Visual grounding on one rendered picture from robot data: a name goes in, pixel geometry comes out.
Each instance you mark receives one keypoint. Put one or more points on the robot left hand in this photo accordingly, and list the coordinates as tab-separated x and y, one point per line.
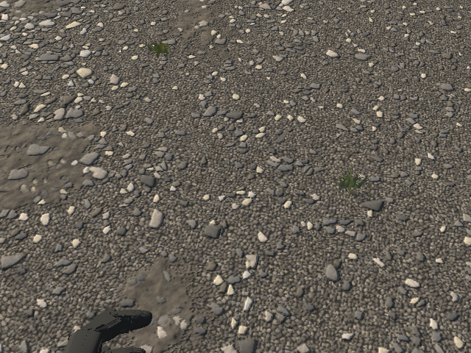
104	327

